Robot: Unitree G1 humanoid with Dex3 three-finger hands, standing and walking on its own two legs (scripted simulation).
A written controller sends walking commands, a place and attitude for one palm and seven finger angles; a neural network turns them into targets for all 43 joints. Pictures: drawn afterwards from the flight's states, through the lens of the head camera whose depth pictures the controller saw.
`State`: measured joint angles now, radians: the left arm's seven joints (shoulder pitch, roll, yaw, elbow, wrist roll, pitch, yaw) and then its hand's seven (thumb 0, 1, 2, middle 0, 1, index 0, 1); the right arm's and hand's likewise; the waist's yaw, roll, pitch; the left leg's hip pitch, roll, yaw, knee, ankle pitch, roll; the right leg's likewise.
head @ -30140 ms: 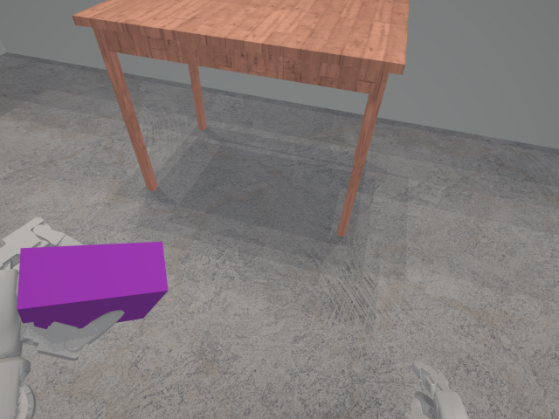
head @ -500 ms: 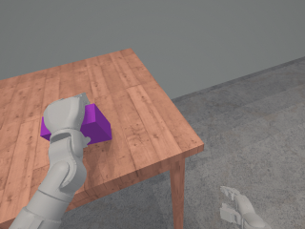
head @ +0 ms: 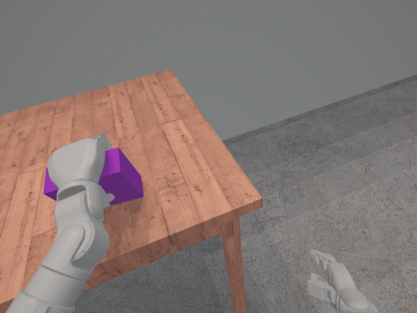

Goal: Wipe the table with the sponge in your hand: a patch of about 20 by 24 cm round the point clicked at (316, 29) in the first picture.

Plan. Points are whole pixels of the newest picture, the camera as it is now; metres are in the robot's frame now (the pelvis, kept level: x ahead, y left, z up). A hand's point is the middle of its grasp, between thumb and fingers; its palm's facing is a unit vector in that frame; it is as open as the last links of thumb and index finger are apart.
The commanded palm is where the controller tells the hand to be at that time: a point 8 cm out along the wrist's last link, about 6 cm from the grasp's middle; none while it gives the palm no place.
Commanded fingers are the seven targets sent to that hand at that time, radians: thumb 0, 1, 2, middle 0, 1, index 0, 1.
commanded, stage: slide across to the third lane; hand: left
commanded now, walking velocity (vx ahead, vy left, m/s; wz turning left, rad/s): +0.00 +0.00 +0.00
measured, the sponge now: (103, 187) +0.31 +0.25 +0.12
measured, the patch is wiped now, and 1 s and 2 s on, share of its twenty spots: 0.80 0.85 0.90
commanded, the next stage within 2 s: wipe forward along the third lane in 0.90 s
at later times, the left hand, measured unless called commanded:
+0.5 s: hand (118, 174) +0.30 +0.20 +0.17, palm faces +0.22 -0.09 -0.97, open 9.3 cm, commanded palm +0.27 +0.17 +0.21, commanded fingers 0.00 0.10 1.30 -1.20 -1.60 -1.20 -1.60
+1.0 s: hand (132, 168) +0.32 +0.17 +0.17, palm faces +0.20 -0.07 -0.98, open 9.2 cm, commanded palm +0.29 +0.16 +0.21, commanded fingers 0.00 0.10 1.30 -1.20 -1.60 -1.20 -1.60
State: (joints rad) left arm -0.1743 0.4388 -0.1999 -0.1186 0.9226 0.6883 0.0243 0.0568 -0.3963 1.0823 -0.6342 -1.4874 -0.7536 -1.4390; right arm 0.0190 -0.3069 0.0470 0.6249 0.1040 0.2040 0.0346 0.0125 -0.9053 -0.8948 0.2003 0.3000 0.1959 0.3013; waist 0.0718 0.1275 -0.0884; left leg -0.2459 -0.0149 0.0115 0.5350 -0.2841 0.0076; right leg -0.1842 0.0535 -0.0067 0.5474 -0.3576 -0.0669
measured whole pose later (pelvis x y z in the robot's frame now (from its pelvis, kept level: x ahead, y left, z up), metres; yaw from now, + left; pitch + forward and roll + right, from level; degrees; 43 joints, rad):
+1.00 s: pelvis -0.03 +0.00 +0.00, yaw +1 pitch -3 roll +1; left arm -0.49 0.30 -0.42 0.19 0.90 0.71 0.04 0.00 -0.46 1.10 -0.71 -1.44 -0.83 -1.35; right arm 0.02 -0.28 0.05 0.69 0.11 0.20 0.06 0.01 -0.91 -0.89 0.20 0.30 0.20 0.30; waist 0.07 0.11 -0.08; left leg -0.24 -0.04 -0.01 0.51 -0.22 0.01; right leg -0.19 0.03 -0.03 0.56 -0.33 -0.07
